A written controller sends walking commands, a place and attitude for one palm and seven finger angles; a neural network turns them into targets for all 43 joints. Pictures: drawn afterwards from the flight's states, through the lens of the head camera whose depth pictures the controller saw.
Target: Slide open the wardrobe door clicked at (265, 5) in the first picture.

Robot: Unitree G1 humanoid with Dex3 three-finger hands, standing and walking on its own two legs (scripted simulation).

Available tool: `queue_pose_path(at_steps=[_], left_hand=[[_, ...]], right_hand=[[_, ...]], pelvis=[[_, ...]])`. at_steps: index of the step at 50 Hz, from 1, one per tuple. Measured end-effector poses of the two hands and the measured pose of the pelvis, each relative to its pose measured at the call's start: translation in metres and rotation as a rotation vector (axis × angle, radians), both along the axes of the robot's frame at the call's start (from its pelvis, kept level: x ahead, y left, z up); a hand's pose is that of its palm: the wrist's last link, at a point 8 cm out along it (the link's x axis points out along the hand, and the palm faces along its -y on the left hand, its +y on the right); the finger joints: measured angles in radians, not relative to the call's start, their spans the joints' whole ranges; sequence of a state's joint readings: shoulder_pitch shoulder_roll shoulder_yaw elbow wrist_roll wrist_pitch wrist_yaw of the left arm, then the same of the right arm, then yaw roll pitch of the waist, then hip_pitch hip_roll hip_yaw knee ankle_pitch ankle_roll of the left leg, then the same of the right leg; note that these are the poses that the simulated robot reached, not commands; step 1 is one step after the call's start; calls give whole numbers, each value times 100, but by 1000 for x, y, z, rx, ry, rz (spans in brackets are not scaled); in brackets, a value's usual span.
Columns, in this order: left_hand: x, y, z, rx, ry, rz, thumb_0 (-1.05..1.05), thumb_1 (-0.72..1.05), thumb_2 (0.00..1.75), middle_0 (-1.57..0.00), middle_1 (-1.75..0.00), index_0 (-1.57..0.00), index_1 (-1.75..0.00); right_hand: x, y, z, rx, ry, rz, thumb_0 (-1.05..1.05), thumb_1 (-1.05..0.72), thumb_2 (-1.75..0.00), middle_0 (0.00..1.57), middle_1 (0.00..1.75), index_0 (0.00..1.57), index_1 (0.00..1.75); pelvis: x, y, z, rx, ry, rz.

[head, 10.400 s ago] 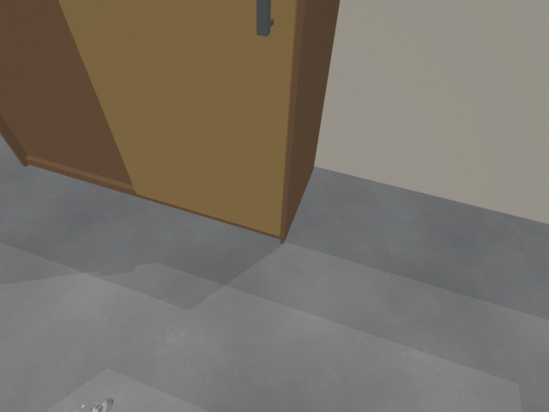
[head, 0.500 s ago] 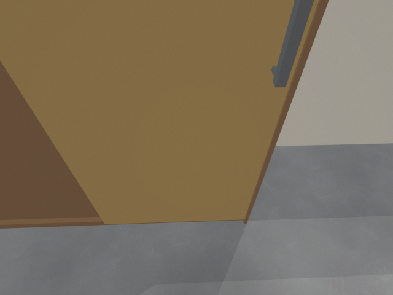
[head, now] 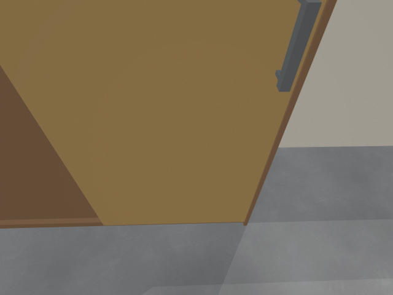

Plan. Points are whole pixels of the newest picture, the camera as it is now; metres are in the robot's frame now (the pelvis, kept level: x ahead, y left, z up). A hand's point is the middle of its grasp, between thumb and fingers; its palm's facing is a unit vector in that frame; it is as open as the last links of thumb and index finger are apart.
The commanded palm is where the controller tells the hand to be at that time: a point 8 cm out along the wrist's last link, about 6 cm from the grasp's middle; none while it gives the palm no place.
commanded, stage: look again from close up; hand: right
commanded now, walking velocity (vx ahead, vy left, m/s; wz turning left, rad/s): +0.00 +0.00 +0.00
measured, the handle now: (292, 45) +0.58 -0.17 +0.24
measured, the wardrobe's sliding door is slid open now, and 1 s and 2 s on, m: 0.00 0.00 0.00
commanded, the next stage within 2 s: shuffle to correct the standing spot in 1.54 s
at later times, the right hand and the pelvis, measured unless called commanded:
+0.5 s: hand out of the picture +0.00 -0.17 -0.18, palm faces +0.02 +0.98 -0.19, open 7.4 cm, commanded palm none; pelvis +0.01 +0.00 +0.00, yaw +0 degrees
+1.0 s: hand out of the picture +0.01 -0.17 -0.18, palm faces +0.03 +0.98 -0.19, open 7.4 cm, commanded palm none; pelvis +0.02 +0.00 +0.00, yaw +0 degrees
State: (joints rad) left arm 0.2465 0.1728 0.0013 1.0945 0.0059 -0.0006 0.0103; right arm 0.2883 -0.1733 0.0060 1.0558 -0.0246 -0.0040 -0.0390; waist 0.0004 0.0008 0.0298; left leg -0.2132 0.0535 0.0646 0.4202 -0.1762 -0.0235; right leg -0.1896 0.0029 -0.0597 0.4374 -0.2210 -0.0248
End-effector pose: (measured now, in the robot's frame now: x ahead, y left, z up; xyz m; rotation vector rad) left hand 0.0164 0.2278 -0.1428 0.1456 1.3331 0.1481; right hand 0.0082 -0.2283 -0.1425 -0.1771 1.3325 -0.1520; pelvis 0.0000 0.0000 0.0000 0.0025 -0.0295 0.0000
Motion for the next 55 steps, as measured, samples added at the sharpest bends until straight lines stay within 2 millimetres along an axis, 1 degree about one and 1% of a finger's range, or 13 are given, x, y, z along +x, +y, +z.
queue_pose_path(at_steps=[14, 27, 37, 55], left_hand=[[-11, -1, -1, -6, 45, 14, 1, 91, 90, -20, -30, -19, -30], [-15, -6, -1, -11, 59, 22, 1, 91, 90, -20, -30, -19, -30], [-14, -9, -1, -13, 63, 26, 1, 91, 90, -20, -30, -19, -30], [-4, -9, 1, -5, 50, 16, 1, 91, 90, -20, -30, -19, -30]], right_hand=[[-8, 7, -1, 12, 37, -13, 1, -91, -89, 20, 30, 20, 30], [-12, 13, -4, 29, 55, -21, 1, -91, -89, 20, 30, 20, 30], [-10, 13, -4, 32, 57, -24, 1, -91, -89, 20, 30, 20, 30], [-1, 8, -4, 27, 43, -26, 1, -91, -89, 20, 30, 20, 30]], pelvis=[[5, 2, 1, 0, -1, 0], [8, 3, 1, 1, 3, 1], [11, 2, 1, 2, 4, 2], [16, 0, 1, 3, 0, -1]])
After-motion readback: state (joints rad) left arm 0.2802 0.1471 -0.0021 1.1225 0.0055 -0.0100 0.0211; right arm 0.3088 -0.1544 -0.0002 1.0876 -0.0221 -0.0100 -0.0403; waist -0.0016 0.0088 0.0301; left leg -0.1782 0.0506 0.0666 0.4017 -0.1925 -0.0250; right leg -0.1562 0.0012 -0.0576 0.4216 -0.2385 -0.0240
